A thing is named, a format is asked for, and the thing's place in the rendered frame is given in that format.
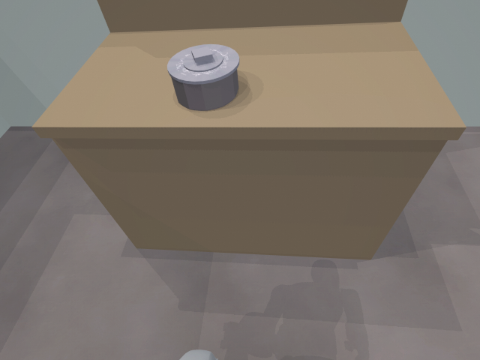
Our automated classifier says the lid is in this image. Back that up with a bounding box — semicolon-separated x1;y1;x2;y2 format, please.
167;44;239;85

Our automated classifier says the table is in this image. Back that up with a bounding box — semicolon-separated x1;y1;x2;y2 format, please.
32;0;467;260

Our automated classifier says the pot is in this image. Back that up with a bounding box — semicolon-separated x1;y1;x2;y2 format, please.
171;69;239;111

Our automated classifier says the knob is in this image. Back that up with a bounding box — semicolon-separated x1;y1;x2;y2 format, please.
191;46;213;63

